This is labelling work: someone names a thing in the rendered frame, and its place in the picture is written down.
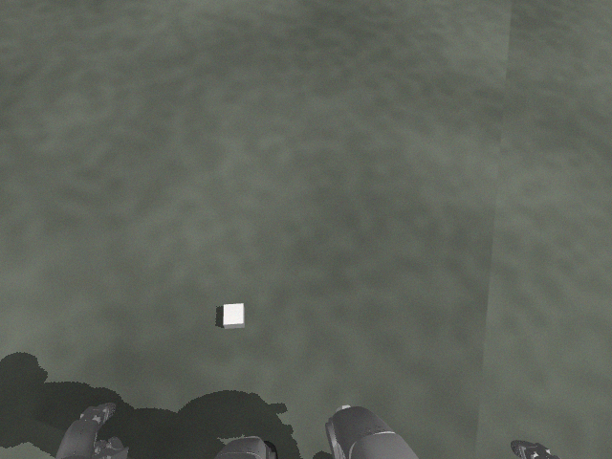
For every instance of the left robot hand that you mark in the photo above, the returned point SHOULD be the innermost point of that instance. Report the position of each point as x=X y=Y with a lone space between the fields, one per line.
x=80 y=438

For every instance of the right robot hand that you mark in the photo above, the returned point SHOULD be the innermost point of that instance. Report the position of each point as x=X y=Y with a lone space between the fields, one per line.
x=527 y=450

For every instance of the small box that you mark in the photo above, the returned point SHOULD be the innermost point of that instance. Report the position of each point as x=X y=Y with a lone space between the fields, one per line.
x=234 y=316

